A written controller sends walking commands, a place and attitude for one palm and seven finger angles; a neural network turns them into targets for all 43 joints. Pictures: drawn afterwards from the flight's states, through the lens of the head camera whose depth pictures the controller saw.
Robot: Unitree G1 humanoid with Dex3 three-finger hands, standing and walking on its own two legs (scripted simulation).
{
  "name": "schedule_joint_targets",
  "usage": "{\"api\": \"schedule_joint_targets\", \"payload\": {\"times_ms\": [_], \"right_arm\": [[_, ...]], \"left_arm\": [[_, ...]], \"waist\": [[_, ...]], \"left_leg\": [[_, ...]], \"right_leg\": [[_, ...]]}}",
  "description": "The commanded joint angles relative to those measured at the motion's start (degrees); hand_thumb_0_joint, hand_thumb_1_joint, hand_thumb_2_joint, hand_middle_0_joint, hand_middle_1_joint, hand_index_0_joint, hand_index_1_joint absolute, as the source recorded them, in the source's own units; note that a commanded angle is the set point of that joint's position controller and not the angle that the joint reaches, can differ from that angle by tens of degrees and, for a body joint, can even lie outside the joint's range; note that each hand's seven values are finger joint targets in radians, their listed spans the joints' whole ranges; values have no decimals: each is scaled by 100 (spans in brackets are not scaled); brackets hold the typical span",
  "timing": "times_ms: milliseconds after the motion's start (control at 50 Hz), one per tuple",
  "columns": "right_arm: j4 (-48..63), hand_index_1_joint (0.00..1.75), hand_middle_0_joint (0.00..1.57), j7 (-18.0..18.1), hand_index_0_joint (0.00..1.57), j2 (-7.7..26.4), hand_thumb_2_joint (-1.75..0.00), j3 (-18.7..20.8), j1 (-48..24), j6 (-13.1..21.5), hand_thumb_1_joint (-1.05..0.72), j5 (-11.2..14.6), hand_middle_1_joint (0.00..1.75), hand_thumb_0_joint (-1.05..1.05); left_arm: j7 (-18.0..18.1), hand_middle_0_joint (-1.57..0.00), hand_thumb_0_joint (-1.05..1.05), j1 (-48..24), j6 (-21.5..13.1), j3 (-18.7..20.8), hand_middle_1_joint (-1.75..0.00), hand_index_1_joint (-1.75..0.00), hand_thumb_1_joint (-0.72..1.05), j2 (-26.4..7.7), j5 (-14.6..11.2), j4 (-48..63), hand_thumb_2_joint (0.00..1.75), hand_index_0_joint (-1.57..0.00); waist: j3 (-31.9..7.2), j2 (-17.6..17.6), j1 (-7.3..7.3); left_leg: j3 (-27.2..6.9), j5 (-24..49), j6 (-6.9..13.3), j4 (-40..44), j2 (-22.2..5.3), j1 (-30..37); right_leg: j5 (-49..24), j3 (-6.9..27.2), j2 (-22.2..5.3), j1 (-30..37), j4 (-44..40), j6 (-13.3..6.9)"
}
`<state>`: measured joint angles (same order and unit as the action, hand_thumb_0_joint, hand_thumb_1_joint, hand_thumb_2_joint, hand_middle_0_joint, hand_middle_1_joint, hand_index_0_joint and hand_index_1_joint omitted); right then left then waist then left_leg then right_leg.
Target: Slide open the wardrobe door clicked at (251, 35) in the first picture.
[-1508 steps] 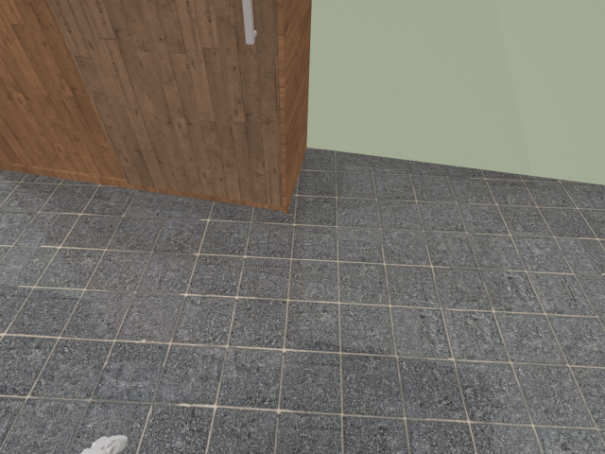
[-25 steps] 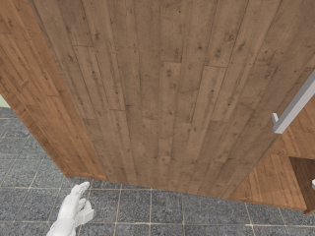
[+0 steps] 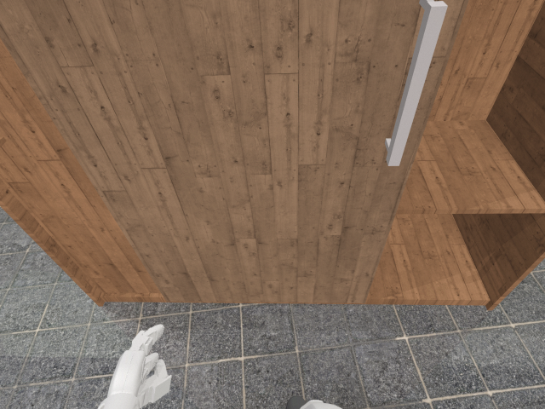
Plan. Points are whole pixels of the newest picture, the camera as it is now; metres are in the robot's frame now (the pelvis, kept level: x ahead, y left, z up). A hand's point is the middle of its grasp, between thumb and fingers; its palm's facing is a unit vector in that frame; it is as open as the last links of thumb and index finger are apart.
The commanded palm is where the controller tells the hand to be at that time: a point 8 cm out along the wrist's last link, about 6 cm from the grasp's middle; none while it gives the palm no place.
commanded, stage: step back with the hand held close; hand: right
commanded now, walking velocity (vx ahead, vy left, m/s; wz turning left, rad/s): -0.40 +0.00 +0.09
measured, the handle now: (407, 91) +0.58 -0.23 +0.18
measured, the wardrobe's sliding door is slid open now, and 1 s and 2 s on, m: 0.46 0.46 0.46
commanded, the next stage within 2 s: stop stepping back and stand still in 0.08 s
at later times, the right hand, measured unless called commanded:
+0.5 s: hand out of the picture +0.07 -0.34 +0.19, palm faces +0.29 +0.87 -0.39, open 7.4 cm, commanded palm +0.02 -0.39 +0.19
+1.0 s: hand out of the picture -0.01 -0.43 +0.21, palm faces +0.37 +0.80 -0.48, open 7.4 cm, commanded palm -0.06 -0.47 +0.19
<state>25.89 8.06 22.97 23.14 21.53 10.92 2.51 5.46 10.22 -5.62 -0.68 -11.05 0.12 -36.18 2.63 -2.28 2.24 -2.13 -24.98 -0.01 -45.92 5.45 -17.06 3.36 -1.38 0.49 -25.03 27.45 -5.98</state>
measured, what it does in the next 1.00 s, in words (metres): walks backwards: left foot, then right foot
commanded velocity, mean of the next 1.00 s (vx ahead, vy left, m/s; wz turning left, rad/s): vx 0.14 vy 0.15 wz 0.01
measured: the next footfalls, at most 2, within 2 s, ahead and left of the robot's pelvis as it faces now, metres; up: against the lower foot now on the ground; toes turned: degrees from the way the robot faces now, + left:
left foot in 0.14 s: -0.04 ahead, +0.11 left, +0.00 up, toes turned +5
right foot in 0.30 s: +0.08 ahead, -0.11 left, +0.00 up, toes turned +4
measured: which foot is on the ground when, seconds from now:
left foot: up 0.00-0.12, down 0.14-0.30, up 0.32-0.52, down 0.54-0.72, up 0.74-1.00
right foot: down 0.00-0.14, up 0.16-0.28, down 0.30-0.50, up 0.52-0.72, down 0.74-1.00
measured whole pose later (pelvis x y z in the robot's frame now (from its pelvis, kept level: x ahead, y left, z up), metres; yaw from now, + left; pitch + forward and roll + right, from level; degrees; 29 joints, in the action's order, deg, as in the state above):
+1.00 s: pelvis -0.22 -0.18 +0.02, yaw +4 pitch -2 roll +5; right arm 33.2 8.0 27.5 25.5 31.5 11.0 1.8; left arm 2.5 17.6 -4.5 -1.1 -6.6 1.1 -35.5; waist -0.2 -1.5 0.0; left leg 8.9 -26.9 3.0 -35.7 3.4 -13.4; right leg 18.2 -1.0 -8.4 -19.0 31.8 0.5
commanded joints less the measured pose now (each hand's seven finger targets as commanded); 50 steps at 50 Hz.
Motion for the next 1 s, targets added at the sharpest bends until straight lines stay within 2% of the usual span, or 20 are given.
{"api": "schedule_joint_targets", "payload": {"times_ms": [0, 80, 120, 140, 200, 240, 260, 320, 440, 480, 520, 540, 580, 660, 680, 700, 720, 820, 920, 980], "right_arm": [[1883, 30, 20, 13, 20, 1059, -90, 674, 464, 524, -90, 139, 30, 0], [1949, 30, 20, 41, 20, 1236, -90, 759, 551, 585, -90, 274, 30, 0], [1804, 30, 20, 115, 20, 1481, -90, 899, 394, 663, -90, 228, 30, 0], [1883, 30, 20, 137, 20, 1453, -90, 812, -195, 680, -90, 210, 30, 0], [787, 30, 20, 0, 20, 964, -90, 409, -418, 286, -90, 109, 30, 0], [867, 30, 20, -2, 20, 1079, -90, 454, -927, 251, -90, 92, 30, 0], [1313, 30, 20, 31, 20, 1075, -90, 446, -1002, 354, -90, 104, 30, 0], [2049, 30, 20, -34, 20, 1564, -90, 914, -394, 416, -90, 113, 30, 0], [2391, 30, 20, 99, 20, 1362, -90, 856, 1259, 69, -90, 89, 30, 0], [2110, 30, 20, 59, 20, 1234, -90, 770, 941, -18, -90, 42, 30, 0], [2511, 30, 20, 123, 20, 1869, -90, 1411, -615, 169, -90, 134, 30, 0], [1322, 30, 20, 193, 20, 1961, -90, 1496, -593, 295, -90, 195, 30, 0], [307, 30, 20, 54, 20, 974, -90, 647, -349, 74, -90, 58, 30, 0], [1216, 30, 20, 138, 20, 896, -90, 319, -524, 197, -90, 30, 30, 0], [1673, 30, 20, 140, 20, 940, -90, 319, -655, 267, -90, 77, 30, 0], [2264, 30, 20, 173, 20, 1115, -90, 499, -818, 412, -90, 86, 30, 0], [2576, 30, 20, 173, 20, 1568, -90, 871, -845, 614, -90, 70, 30, 0], [2641, 30, 20, 6, 20, 1253, -90, 929, 246, 528, -90, -32, 30, 0], [1215, 30, 20, 105, 20, 980, -90, 746, 742, 194, -90, -3, 30, 0], [939, 30, 20, 139, 20, 1126, -90, 721, 532, -40, -90, -46, 30, 0]], "left_arm": [[-198, -20, 0, -504, -452, 377, -30, -30, 90, -767, 9, 1103, 90, -20], [-282, -20, 0, -327, -357, 368, -30, -30, 90, -699, 75, 1002, 90, -20], [-270, -20, 0, -142, -244, 395, -30, -30, 90, -607, 56, 752, 90, -20], [-257, -20, 0, -442, -254, 271, -30, -30, 90, -534, 175, 821, 90, -20], [-122, -20, 0, -559, -177, 277, -30, -30, 90, -732, -51, 806, 90, -20], [19, -20, 0, -491, -254, 242, -30, -30, 90, -870, -63, 696, 90, -20], [18, -20, 0, -392, -430, 275, -30, -30, 90, -1040, -52, 817, 90, -20], [-207, -20, 0, -369, -645, 395, -30, -30, 90, -885, -42, 954, 90, -20], [-356, -20, 0, -405, -400, 452, -30, -30, 90, -646, 109, 1017, 90, -20], [-341, -20, 0, -57, -301, 558, -30, -30, 90, -610, -207, 803, 90, -20], [-343, -20, 0, -290, -239, 243, -30, -30, 90, -613, 57, 836, 90, -20], [-357, -20, 0, -233, -182, 52, -30, -30, 90, -432, 130, 959, 90, -20], [-205, -20, 0, -422, -106, 525, -30, -30, 90, -891, -66, 761, 90, -20], [-20, -20, 0, -311, -198, 258, -30, -30, 90, -688, 31, 727, 90, -20], [11, -20, 0, -180, -293, 305, -30, -30, 90, -842, 30, 824, 90, -20], [-35, -20, 0, -161, -377, 372, -30, -30, 90, -1027, 29, 959, 90, -20], [-65, -20, 0, -293, -418, 366, -30, -30, 90, -896, 49, 1129, 90, -20], [-408, -20, 0, -442, -403, 444, -30, -30, 90, -767, 51, 964, 90, -20], [-189, -20, 0, -146, -189, 415, -30, -30, 90, -693, 77, 936, 90, -20], [-159, -20, 0, -153, -40, 438, -30, -30, 90, -596, -3, 867, 90, -20]], "waist": [[-1386, -1060, 67], [-1357, -913, -21], [-1138, 1339, -126], [-532, 1278, -82], [244, 1193, -299], [242, -716, -398], [-55, -2246, -321], [-942, -1437, -135], [-1156, -1383, 100], [-733, 2553, 63], [-488, 556, -473], [-304, 681, -569], [454, 960, -389], [-39, 151, -443], [-148, -758, -470], [-116, -2339, -404], [-18, -1801, -348], [-242, -1607, -119], [-478, -1581, -209], [-501, 1130, -186]], "left_leg": [[570, -522, 220, -119, 194, 635], [519, -269, 420, 2513, -235, 649], [-2065, -47, 1259, 4109, -2537, -1687], [-1731, 901, 1508, 3876, -2876, -1657], [-738, 220, 807, 3024, -1920, -1733], [-99, -252, 324, 1688, -1015, -1425], [249, -692, 44, 453, -378, -1256], [225, -480, 25, -1673, 373, 59], [1245, -1044, 504, 1263, 475, 2501], [-739, 515, 1466, 3079, -1838, 206], [-1524, 174, 1431, 3032, -2753, -887], [-1440, -1077, 174, 3297, -2608, -811], [-1789, -2513, 1275, 3649, -2188, -1099], [8, -1912, 901, 1978, -1395, -1044], [501, -1361, 599, 454, -858, -1336], [966, -1284, 123, -1388, -151, -2584], [274, -783, 46, -2349, -269, -2350], [581, 634, 89, -1607, -567, -844], [1497, -218, 239, 989, 77, 1218], [-721, -538, 968, 2846, -1204, 1672]], "right_leg": [[2836, 1005, -1275, 526, -2302, 526], [2000, 236, -979, 1077, -1370, 1137], [1620, 342, -247, 2002, 2703, 1124], [2328, 379, -119, 1056, 3644, 1051], [2278, 674, -463, 894, 2458, 654], [1845, 467, -272, 1298, -231, 605], [3084, 2134, -1222, 1070, -1668, 341], [5292, 2819, -1529, 92, -2999, 851], [3074, 258, -649, -449, -2112, 1637], [2560, -296, 256, 15, 4671, 1185], [2343, 1056, -387, -1064, 6519, 637], [2111, 594, -717, -1117, 5574, 663], [2070, 293, -678, -950, 4342, 622], [2373, -603, -280, 1279, 706, 509], [2606, -30, -530, 1833, -270, 404], [3113, 2743, -1966, 2385, -1351, -37], [3051, 3991, -2627, 1652, -2064, -447], [3849, 1189, -1716, 65, -1830, 19], [3797, 314, -1429, -270, -1436, 313], [2755, -384, -471, -1090, 2191, 469]]}}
